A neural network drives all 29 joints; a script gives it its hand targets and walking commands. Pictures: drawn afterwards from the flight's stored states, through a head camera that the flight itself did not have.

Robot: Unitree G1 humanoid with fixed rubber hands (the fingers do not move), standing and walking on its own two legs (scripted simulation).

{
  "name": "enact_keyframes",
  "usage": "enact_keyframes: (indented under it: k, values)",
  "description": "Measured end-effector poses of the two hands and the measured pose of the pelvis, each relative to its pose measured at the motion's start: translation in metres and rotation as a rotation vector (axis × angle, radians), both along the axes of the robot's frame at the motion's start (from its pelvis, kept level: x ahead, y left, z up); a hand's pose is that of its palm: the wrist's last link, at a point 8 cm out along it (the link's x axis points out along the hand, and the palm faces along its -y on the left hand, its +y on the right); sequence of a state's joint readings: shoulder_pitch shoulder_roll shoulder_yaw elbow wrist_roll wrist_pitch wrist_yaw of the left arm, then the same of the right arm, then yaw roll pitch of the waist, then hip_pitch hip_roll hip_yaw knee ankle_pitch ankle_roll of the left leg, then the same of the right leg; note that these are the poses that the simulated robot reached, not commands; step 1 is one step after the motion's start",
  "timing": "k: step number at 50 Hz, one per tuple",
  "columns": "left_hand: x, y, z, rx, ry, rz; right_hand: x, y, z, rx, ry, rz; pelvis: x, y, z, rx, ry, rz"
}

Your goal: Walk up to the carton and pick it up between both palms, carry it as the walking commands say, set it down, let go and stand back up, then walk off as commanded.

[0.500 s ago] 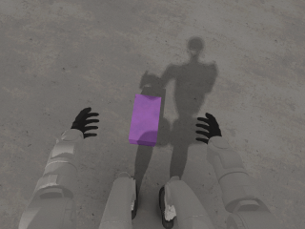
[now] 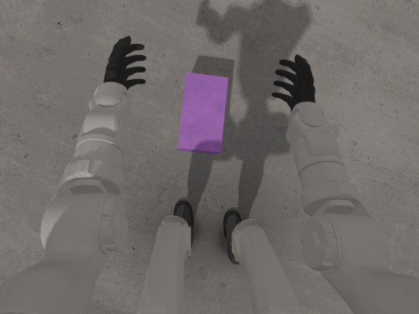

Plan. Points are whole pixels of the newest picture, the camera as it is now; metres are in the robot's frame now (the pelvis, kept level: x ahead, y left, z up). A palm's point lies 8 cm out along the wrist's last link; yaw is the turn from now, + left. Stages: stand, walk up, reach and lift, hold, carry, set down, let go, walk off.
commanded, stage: reach and lift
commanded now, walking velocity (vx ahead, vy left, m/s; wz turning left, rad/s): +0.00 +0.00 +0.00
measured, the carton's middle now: (202, 116) +0.53 +0.01 -0.59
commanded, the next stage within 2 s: none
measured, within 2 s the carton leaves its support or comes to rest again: neither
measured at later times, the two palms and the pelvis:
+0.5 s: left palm (130, 81) +0.52 +0.17 -0.20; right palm (279, 97) +0.50 -0.14 -0.19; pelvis +0.00 -0.01 -0.04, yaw -1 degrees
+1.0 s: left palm (148, 109) +0.51 +0.17 -0.39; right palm (258, 119) +0.48 -0.14 -0.38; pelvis -0.06 -0.01 -0.19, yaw -3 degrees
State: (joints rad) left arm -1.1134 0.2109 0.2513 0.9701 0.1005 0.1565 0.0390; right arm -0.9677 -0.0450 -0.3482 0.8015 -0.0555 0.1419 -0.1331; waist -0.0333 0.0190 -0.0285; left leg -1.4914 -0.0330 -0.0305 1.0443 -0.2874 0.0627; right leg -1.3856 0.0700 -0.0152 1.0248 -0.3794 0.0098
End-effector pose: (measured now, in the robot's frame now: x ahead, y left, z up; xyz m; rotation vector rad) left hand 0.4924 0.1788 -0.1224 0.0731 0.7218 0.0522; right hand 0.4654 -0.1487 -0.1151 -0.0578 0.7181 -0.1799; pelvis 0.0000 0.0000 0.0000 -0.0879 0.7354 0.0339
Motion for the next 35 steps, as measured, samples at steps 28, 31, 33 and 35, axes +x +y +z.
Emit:
enact_keyframes:
  k: [28, 31, 33, 35]
  values:
    - [0.029, -0.005, -0.094, -0.025, -0.016, 0.047, 0.031, 0.010, -0.094, 0.006, -0.018, -0.003, 0.001, -0.014, -0.060, -0.001, 0.154, -0.024]
    - [0.030, -0.005, -0.114, -0.016, -0.024, 0.047, 0.031, 0.008, -0.113, 0.012, -0.027, -0.006, -0.005, -0.013, -0.077, -0.007, 0.146, -0.028]
    - [0.029, -0.006, -0.128, -0.021, -0.022, 0.054, 0.030, 0.006, -0.127, 0.004, -0.025, -0.006, -0.010, -0.013, -0.086, -0.007, 0.119, -0.030]
    - [0.027, -0.008, -0.144, -0.024, -0.012, 0.048, 0.029, 0.004, -0.141, -0.007, -0.016, -0.007, -0.015, -0.012, -0.097, -0.005, 0.096, -0.030]
